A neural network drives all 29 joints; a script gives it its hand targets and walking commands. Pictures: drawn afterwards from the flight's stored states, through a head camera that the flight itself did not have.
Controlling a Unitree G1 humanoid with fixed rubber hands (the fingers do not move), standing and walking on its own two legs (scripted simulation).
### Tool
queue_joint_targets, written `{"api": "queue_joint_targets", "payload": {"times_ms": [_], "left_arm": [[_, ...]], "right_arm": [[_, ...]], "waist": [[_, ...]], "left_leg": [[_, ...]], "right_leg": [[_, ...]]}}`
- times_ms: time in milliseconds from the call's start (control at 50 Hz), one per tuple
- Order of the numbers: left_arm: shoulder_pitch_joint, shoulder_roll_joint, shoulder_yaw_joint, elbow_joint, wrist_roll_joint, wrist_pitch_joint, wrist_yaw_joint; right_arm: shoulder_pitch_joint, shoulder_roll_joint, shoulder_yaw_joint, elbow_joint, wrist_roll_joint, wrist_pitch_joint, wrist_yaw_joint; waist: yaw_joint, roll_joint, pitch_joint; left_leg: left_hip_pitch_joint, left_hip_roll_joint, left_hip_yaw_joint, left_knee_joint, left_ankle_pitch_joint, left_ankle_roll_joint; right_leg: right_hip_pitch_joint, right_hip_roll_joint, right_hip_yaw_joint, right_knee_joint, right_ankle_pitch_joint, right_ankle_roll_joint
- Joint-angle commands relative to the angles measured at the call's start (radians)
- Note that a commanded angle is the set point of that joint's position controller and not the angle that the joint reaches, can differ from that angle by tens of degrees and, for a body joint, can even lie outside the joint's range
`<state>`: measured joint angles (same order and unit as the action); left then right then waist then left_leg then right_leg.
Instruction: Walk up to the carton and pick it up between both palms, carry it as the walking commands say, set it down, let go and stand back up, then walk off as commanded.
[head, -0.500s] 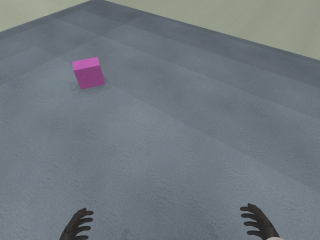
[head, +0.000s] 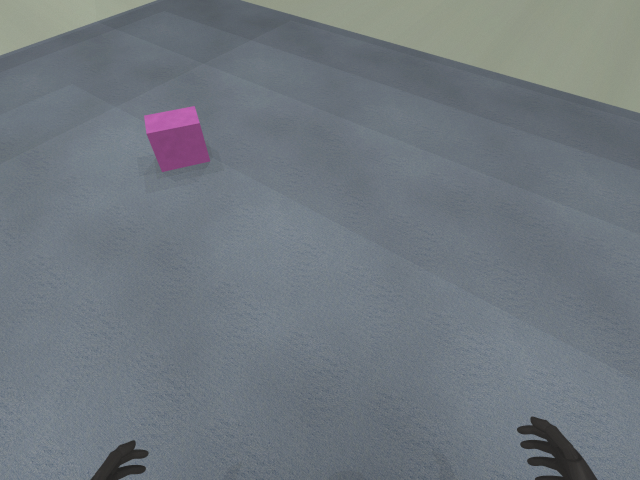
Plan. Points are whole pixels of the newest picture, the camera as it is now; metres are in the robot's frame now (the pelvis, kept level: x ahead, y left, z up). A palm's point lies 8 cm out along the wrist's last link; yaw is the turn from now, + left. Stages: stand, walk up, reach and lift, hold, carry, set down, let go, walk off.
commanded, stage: stand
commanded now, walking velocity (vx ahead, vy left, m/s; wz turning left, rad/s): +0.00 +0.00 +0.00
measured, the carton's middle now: (178, 139) +1.70 +0.68 -0.64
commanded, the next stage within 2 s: walk up in 1.56 s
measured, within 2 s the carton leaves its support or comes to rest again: neither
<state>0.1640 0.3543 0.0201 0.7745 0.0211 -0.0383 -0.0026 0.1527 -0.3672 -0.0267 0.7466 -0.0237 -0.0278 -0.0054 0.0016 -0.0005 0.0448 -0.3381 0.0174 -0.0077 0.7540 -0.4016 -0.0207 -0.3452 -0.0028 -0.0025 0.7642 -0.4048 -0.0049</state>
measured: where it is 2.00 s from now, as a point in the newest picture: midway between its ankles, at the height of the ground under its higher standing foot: outside the picture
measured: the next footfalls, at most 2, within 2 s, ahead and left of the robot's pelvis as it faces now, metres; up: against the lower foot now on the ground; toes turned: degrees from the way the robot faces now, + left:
none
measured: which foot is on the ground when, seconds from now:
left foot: down 0.00-1.00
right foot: down 0.00-1.00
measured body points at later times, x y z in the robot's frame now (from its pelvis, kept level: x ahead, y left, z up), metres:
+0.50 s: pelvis +0.00 +0.00 +0.02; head +0.01 +0.00 +0.47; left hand +0.12 +0.30 -0.09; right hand +0.12 -0.30 -0.10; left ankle +0.00 +0.13 -0.71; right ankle +0.00 -0.12 -0.71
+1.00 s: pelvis +0.00 +0.00 +0.03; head +0.02 -0.01 +0.48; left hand +0.10 +0.30 -0.09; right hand +0.11 -0.31 -0.09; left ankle +0.00 +0.13 -0.71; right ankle +0.00 -0.12 -0.71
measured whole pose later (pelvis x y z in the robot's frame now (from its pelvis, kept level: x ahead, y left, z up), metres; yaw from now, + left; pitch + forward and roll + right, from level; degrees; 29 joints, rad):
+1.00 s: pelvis +0.00 +0.00 +0.03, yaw -1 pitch -2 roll +0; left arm 0.09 0.37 0.00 1.07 0.01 -0.02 -0.01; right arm 0.09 -0.37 0.00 1.05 -0.01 -0.02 0.00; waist 0.01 0.01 0.06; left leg -0.14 0.03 0.01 0.39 -0.22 -0.03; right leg -0.15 0.01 0.00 0.41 -0.22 -0.01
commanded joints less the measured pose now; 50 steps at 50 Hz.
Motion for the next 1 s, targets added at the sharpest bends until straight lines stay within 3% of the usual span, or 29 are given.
{"api": "queue_joint_targets", "payload": {"times_ms": [0,40,60,100,120,140,160,200,220,300,360,380,400,420,460,480,520,560,580,640,660,680,740,760,780,820,840,860,980], "left_arm": [[-0.047,0.221,0.068,-0.061,0.005,-0.016,0.011],[-0.077,0.192,0.051,-0.047,-0.004,-0.016,0.003],[-0.058,0.217,0.06,-0.039,0.006,-0.016,0.011],[-0.076,0.204,0.048,-0.027,0.0,-0.012,0.007],[-0.052,0.197,0.048,-0.013,-0.001,-0.01,0.012],[-0.047,0.219,0.049,-0.014,0.005,-0.016,0.009],[-0.036,0.181,0.039,-0.001,-0.006,-0.009,0.008],[-0.055,0.21,0.048,0.023,-0.007,-0.011,0.007],[-0.051,0.203,0.049,0.024,-0.01,-0.015,0.01],[-0.073,0.222,0.039,0.046,-0.013,-0.007,0.002],[-0.065,0.201,0.03,0.081,-0.012,-0.01,0.003],[-0.06,0.206,0.029,0.083,-0.013,-0.01,0.008],[-0.111,0.21,0.031,0.088,-0.009,-0.008,0.008],[-0.104,0.197,0.023,0.101,-0.009,-0.007,0.012],[-0.076,0.198,0.024,0.121,-0.017,-0.001,0.01],[-0.115,0.216,0.031,0.112,-0.017,-0.002,0.006],[-0.083,0.199,0.023,0.155,-0.01,-0.006,0.01],[-0.115,0.212,0.019,0.158,-0.007,0.0,0.008],[-0.131,0.212,0.027,0.153,-0.015,0.002,0.009],[-0.135,0.193,0.025,0.176,-0.019,0.008,0.003],[-0.119,0.186,0.013,0.181,-0.015,-0.001,0.004],[-0.111,0.199,0.019,0.193,-0.018,0.001,0.003],[-0.116,0.207,0.02,0.225,-0.016,0.003,0.003],[-0.097,0.215,0.024,0.227,-0.018,-0.001,0.004],[-0.125,0.213,0.024,0.226,-0.011,0.0,0.005],[-0.13,0.218,0.026,0.223,-0.013,-0.005,0.009],[-0.141,0.198,0.021,0.225,-0.016,-0.005,0.011],[-0.125,0.197,0.023,0.221,-0.008,-0.001,-0.002],[-0.101,0.201,0.026,0.247,-0.021,0.003,0.004]], "right_arm": [[-0.05,-0.198,-0.053,-0.052,0.005,-0.016,-0.01],[-0.058,-0.158,-0.04,-0.053,0.009,-0.02,-0.009],[-0.017,-0.16,-0.044,-0.03,0.012,-0.015,-0.007],[-0.038,-0.175,-0.04,-0.028,0.003,-0.015,-0.008],[-0.023,-0.193,-0.041,0.003,0.008,-0.012,-0.004],[-0.015,-0.174,-0.041,0.005,0.011,-0.011,-0.009],[-0.049,-0.216,-0.046,0.014,0.009,-0.021,-0.006],[-0.065,-0.165,-0.034,0.021,0.001,-0.018,-0.004],[-0.054,-0.195,-0.033,0.025,-0.002,-0.019,-0.008],[-0.049,-0.192,-0.028,0.058,0.021,-0.016,-0.002],[-0.041,-0.212,-0.028,0.088,0.008,-0.01,-0.006],[-0.057,-0.194,-0.029,0.087,0.013,-0.011,-0.009],[-0.072,-0.167,-0.022,0.082,0.014,-0.016,-0.007],[-0.062,-0.2,-0.022,0.105,0.004,-0.013,-0.013],[-0.05,-0.212,-0.026,0.123,0.01,-0.02,-0.008],[-0.076,-0.199,-0.029,0.121,0.013,-0.015,-0.01],[-0.055,-0.182,-0.014,0.124,0.018,-0.008,-0.007],[-0.08,-0.196,-0.021,0.157,0.018,-0.014,-0.01],[-0.096,-0.171,-0.011,0.156,0.003,-0.018,-0.011],[-0.111,-0.197,-0.018,0.174,0.008,-0.011,-0.012],[-0.104,-0.196,-0.012,0.175,0.008,-0.015,-0.011],[-0.084,-0.168,-0.012,0.188,0.022,-0.016,-0.007],[-0.104,-0.175,-0.007,0.215,0.017,-0.015,-0.007],[-0.107,-0.191,-0.009,0.214,0.004,-0.014,-0.005],[-0.08,-0.182,-0.012,0.211,0.015,-0.01,-0.002],[-0.084,-0.196,-0.017,0.229,0.009,-0.013,-0.003],[-0.096,-0.166,-0.01,0.228,0.013,-0.018,0.004],[-0.113,-0.196,-0.017,0.23,0.008,-0.011,-0.001],[-0.113,-0.208,-0.021,0.257,0.024,-0.004,-0.003]], "waist": [[0.007,-0.031,-0.042],[-0.018,-0.024,-0.097],[-0.007,-0.046,-0.062],[-0.017,-0.027,-0.062],[-0.013,0.046,-0.093],[-0.01,0.007,-0.07],[0.003,0.04,-0.093],[-0.006,-0.009,-0.136],[0.017,0.017,-0.134],[0.001,-0.032,-0.096],[0.003,0.022,-0.127],[0.014,-0.047,-0.088],[-0.014,-0.024,-0.09],[0.005,-0.035,-0.064],[0.005,0.037,-0.102],[-0.004,-0.005,-0.058],[-0.015,0.0,-0.088],[-0.008,-0.032,-0.079],[-0.004,0.025,-0.053],[0.003,-0.018,-0.057],[0.01,0.05,-0.077],[0.004,0.001,-0.067],[-0.003,-0.004,-0.07],[0.006,0.036,-0.054],[-0.008,-0.016,-0.041],[0.008,-0.01,-0.078],[-0.006,0.024,-0.07],[0.007,-0.037,-0.084],[0.011,0.027,-0.091]], "left_leg": [[0.01,0.056,-0.071,-0.139,0.203,0.085],[0.046,0.07,-0.09,-0.133,0.171,0.086],[0.03,0.052,-0.065,-0.12,0.171,0.079],[0.051,0.052,-0.064,-0.14,0.196,0.077],[0.067,0.06,-0.071,-0.138,0.222,0.075],[0.056,0.068,-0.091,-0.15,0.233,0.074],[0.082,0.081,-0.083,-0.157,0.217,0.086],[0.103,0.095,-0.105,-0.193,0.253,0.091],[0.068,0.087,-0.107,-0.182,0.286,0.101],[0.065,0.064,-0.066,-0.18,0.224,0.074],[0.127,0.078,-0.095,-0.237,0.254,0.075],[0.09,0.083,-0.083,-0.231,0.278,0.081],[0.106,0.085,-0.085,-0.238,0.308,0.084],[0.109,0.085,-0.095,-0.261,0.284,0.083],[0.14,0.089,-0.08,-0.259,0.306,0.079],[0.109,0.087,-0.08,-0.292,0.289,0.077],[0.145,0.085,-0.075,-0.287,0.325,0.072],[0.161,0.096,-0.084,-0.317,0.255,0.072],[0.109,0.093,-0.1,-0.333,0.258,0.077],[0.131,0.103,-0.082,-0.362,0.25,0.067],[0.148,0.097,-0.089,-0.366,0.226,0.062],[0.15,0.097,-0.098,-0.376,0.266,0.061],[0.179,0.105,-0.088,-0.382,0.261,0.063],[0.175,0.107,-0.083,-0.385,0.271,0.059],[0.176,0.092,-0.069,-0.382,0.305,0.04],[0.2,0.102,-0.06,-0.393,0.293,0.045],[0.216,0.099,-0.077,-0.401,0.322,0.045],[0.214,0.1,-0.058,-0.382,0.299,0.042],[0.25,0.108,-0.057,-0.409,0.346,0.046]], "right_leg": [[0.009,-0.077,0.092,-0.173,0.232,-0.066],[0.004,-0.099,0.133,-0.194,0.168,-0.079],[-0.001,-0.086,0.121,-0.205,0.151,-0.078],[0.005,-0.104,0.145,-0.211,0.208,-0.073],[0.033,-0.102,0.135,-0.204,0.226,-0.075],[0.022,-0.102,0.132,-0.2,0.232,-0.077],[0.026,-0.097,0.117,-0.195,0.255,-0.075],[0.066,-0.086,0.096,-0.178,0.255,-0.075],[0.12,-0.085,0.086,-0.182,0.287,-0.07],[0.111,-0.108,0.125,-0.257,0.287,-0.07],[0.12,-0.097,0.106,-0.265,0.261,-0.062],[0.135,-0.108,0.105,-0.265,0.317,-0.066],[0.109,-0.103,0.109,-0.258,0.323,-0.059],[0.115,-0.091,0.087,-0.276,0.314,-0.053],[0.133,-0.106,0.115,-0.278,0.324,-0.056],[0.118,-0.091,0.086,-0.274,0.323,-0.046],[0.143,-0.101,0.112,-0.299,0.325,-0.052],[0.126,-0.108,0.116,-0.327,0.289,-0.055],[0.155,-0.099,0.09,-0.332,0.286,-0.047],[0.17,-0.107,0.099,-0.362,0.252,-0.042],[0.168,-0.115,0.109,-0.369,0.253,-0.043],[0.184,-0.11,0.114,-0.378,0.282,-0.041],[0.173,-0.105,0.116,-0.399,0.315,-0.038],[0.174,-0.109,0.11,-0.406,0.284,-0.036],[0.158,-0.111,0.111,-0.411,0.295,-0.034],[0.188,-0.122,0.129,-0.421,0.317,-0.039],[0.181,-0.113,0.117,-0.427,0.329,-0.036],[0.181,-0.119,0.111,-0.443,0.337,-0.038],[0.217,-0.117,0.116,-0.435,0.398,-0.035]]}}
